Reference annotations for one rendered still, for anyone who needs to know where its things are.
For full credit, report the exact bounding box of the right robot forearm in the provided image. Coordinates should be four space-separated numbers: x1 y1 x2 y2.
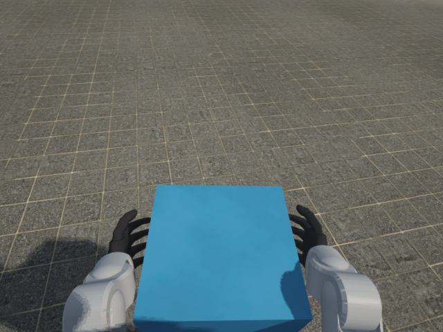
305 245 383 332

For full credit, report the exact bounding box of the right robot hand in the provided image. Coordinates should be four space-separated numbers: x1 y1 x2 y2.
289 205 327 267

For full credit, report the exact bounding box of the left robot hand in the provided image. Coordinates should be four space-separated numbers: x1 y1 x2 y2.
108 209 151 270

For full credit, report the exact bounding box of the left robot forearm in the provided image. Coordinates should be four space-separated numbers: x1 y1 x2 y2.
62 252 137 332

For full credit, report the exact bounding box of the carton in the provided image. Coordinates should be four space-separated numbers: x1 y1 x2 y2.
133 185 313 332

